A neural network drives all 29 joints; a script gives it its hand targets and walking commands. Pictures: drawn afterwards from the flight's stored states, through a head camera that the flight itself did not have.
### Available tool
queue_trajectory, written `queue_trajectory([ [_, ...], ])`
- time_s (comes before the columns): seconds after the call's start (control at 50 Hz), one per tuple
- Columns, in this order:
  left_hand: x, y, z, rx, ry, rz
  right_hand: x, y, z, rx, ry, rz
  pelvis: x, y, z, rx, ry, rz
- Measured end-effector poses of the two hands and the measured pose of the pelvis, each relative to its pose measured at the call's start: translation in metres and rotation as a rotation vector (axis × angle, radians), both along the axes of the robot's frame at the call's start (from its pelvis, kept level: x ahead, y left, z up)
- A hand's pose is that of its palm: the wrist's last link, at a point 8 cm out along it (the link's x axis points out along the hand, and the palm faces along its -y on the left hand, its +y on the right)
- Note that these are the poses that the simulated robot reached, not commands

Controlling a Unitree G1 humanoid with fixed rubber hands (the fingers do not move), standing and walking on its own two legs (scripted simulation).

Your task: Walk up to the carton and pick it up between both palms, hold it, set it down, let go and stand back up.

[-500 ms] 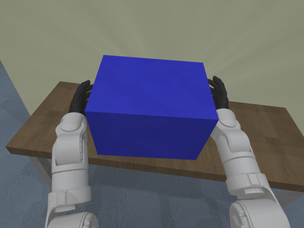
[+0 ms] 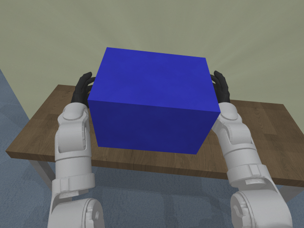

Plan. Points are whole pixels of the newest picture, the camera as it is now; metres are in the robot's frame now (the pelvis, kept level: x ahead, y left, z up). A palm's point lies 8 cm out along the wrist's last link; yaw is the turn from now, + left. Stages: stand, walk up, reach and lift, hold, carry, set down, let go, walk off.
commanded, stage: hold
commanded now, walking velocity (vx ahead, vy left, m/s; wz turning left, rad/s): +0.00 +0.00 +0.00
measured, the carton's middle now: (152, 101) +0.38 +0.00 +0.17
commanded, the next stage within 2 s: none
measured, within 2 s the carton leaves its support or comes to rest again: neither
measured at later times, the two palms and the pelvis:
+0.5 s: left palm (79, 105) +0.34 +0.18 +0.18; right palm (222, 104) +0.35 -0.17 +0.18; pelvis +0.00 +0.00 +0.00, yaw +1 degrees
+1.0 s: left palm (79, 104) +0.35 +0.18 +0.18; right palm (219, 103) +0.36 -0.17 +0.18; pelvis +0.00 +0.00 +0.00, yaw +1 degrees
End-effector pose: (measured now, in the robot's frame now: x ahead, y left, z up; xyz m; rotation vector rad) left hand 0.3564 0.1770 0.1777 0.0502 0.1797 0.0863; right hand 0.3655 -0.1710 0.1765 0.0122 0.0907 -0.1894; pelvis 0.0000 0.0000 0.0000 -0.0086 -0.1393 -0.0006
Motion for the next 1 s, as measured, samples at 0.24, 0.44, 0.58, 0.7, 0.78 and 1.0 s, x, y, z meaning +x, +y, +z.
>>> queue_trajectory([
  [0.24,-0.01,0.008,-0.009,0.016,-0.006,0.018,-0.001,0.008,-0.003,0.014,-0.01,0.024,0.011,-0.002,0.0,-0.009,-0.01,0.026],
  [0.44,-0.014,0.0,0.005,0.035,-0.029,0.008,-0.01,0.0,0.0,0.045,-0.034,0.01,0.007,-0.001,0.0,-0.006,-0.019,0.014],
  [0.58,-0.016,-0.002,0.007,0.017,-0.018,0.009,-0.013,-0.001,0.004,0.019,-0.022,0.008,0.0,-0.003,0.0,-0.001,-0.03,0.005],
  [0.7,-0.013,0.001,0.001,-0.004,0.013,0.012,-0.01,0.001,0.002,-0.002,0.008,0.009,-0.006,-0.006,0.0,0.002,-0.024,0.004],
  [0.78,-0.011,0.004,-0.001,-0.004,0.01,0.015,-0.006,0.004,0.001,0.001,0.004,0.013,-0.007,-0.007,0.0,0.001,-0.014,0.009],
  [1.0,-0.005,0.003,0.004,0.026,-0.018,0.008,-0.002,0.003,-0.001,0.018,-0.025,0.01,0.002,-0.003,0.0,-0.004,-0.016,0.021],
])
